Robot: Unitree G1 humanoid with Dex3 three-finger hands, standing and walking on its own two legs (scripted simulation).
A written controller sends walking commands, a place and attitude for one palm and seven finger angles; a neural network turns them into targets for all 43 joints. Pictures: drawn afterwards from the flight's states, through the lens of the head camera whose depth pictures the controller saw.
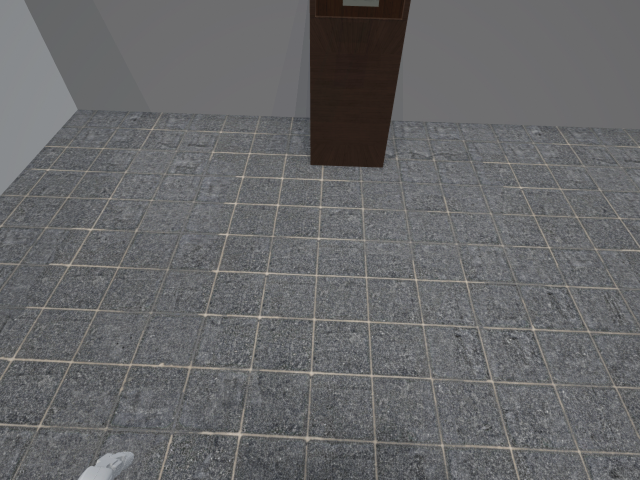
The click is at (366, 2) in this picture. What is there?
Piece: drawer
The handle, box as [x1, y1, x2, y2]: [343, 0, 378, 6]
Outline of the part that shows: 343,0 343,5 378,6 378,0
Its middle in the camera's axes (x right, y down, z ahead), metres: +0.14 -0.88 +1.42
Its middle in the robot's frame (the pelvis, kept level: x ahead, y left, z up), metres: +1.67 -0.07 +0.02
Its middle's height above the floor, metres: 0.79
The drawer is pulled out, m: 0.00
